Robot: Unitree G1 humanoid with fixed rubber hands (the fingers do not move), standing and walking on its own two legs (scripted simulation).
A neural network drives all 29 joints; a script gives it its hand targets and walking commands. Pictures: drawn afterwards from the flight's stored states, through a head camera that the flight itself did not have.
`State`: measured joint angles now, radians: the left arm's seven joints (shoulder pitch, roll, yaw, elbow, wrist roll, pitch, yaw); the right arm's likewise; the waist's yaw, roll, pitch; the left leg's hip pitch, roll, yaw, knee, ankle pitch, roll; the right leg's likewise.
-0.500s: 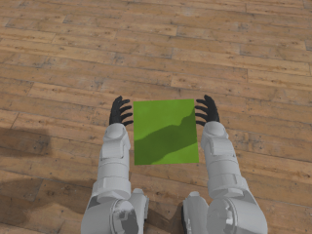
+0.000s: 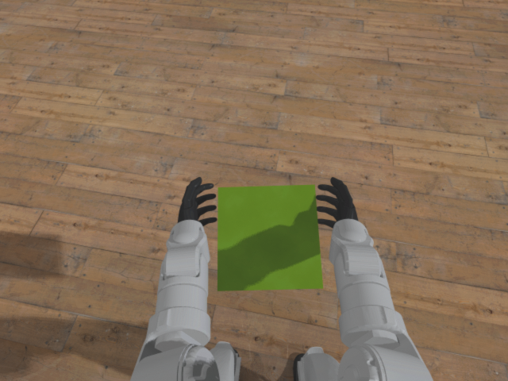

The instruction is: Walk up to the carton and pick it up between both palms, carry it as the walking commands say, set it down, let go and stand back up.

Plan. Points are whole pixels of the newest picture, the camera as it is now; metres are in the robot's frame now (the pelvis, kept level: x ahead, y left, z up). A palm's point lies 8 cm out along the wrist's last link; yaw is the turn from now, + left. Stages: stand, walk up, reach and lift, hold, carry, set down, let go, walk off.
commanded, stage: reach and lift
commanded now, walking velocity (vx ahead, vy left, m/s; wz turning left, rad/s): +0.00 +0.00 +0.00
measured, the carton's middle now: (267, 241) +0.36 +0.02 -0.11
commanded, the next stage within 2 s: hold in 1.94 s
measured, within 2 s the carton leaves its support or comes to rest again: neither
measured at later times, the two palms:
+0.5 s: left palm (176, 210) +0.33 +0.15 +0.06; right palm (356, 211) +0.34 -0.11 +0.06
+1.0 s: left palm (172, 207) +0.32 +0.14 +0.10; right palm (371, 206) +0.33 -0.11 +0.10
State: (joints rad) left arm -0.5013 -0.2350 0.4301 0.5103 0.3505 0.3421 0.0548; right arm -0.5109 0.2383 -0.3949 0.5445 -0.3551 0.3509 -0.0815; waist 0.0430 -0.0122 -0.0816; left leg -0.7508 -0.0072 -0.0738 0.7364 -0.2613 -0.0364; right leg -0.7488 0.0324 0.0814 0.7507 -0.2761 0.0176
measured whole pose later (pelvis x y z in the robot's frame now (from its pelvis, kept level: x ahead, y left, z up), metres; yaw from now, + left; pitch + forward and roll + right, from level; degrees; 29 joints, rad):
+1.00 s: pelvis +0.02 +0.00 +0.04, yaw +1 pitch -9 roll +0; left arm -0.44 -0.21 0.32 0.42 0.35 0.74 0.04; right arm -0.44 0.21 -0.29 0.45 -0.35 0.74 -0.06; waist 0.02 0.00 0.01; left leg -0.07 0.00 -0.10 0.40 -0.18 -0.03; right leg -0.07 0.01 0.06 0.43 -0.21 0.01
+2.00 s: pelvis +0.02 +0.00 +0.04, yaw +1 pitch -8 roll +0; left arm -0.37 -0.18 0.23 0.37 0.30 0.76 0.04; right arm -0.37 0.18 -0.22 0.37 -0.30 0.77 -0.04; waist -0.01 0.00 0.01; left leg -0.07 -0.01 -0.09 0.40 -0.18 -0.02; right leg -0.07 0.00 0.07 0.42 -0.21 0.02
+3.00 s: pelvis +0.02 +0.00 +0.03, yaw +1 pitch -3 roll +0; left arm -0.35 -0.18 0.20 0.33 0.27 0.78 0.07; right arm -0.35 0.18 -0.18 0.33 -0.27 0.78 -0.08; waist 0.00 -0.01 -0.08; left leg -0.24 -0.01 -0.09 0.49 -0.21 -0.03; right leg -0.22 0.01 0.07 0.50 -0.23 0.02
